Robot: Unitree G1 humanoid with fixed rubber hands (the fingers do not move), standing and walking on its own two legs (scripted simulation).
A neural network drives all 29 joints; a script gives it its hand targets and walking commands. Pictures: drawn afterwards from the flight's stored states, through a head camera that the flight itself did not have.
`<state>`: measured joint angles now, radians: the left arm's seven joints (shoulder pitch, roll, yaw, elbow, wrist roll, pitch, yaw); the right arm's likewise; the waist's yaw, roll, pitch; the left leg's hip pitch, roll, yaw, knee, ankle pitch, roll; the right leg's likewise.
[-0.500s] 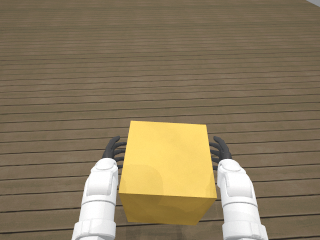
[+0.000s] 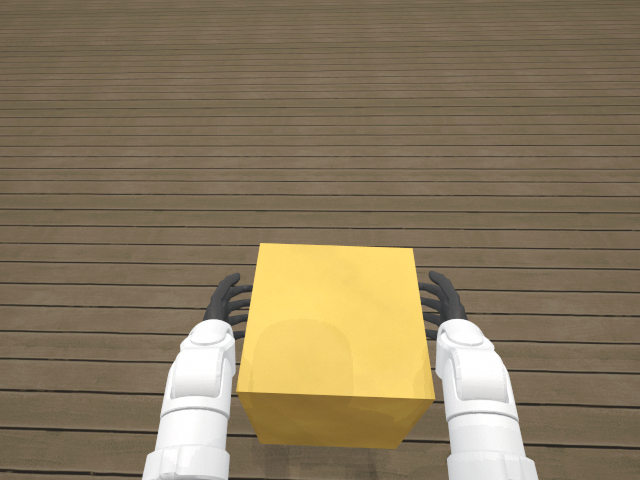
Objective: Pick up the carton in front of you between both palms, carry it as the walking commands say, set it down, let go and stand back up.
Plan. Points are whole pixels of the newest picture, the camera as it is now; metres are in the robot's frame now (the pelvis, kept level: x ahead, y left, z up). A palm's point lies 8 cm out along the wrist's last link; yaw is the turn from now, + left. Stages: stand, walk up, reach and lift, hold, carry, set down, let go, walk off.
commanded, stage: hold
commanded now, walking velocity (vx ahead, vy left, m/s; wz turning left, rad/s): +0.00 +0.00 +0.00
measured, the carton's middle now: (331, 351) +0.30 +0.01 -0.05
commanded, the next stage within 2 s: set down in 0.74 s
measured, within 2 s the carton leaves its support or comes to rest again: neither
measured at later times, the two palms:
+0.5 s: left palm (242, 330) +0.28 +0.12 +0.05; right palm (479, 321) +0.30 -0.18 +0.04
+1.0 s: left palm (242, 314) +0.31 +0.13 +0.03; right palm (462, 307) +0.33 -0.17 +0.03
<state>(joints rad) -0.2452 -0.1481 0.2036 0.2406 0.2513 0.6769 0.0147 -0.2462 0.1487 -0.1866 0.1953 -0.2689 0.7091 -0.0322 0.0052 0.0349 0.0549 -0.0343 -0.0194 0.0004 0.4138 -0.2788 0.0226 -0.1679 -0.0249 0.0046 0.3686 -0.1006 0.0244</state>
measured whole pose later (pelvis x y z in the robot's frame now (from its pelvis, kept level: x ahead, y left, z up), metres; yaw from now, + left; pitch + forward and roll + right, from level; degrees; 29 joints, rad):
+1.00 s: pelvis +0.00 -0.02 +0.00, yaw +3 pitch -4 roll +0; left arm -0.45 -0.21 0.43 0.48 0.38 0.58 -0.01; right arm -0.46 0.18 -0.41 0.43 -0.40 0.61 0.03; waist -0.03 0.06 0.05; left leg -0.11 -0.03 -0.12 0.49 -0.31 0.00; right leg -0.22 0.02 0.02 0.44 -0.15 -0.01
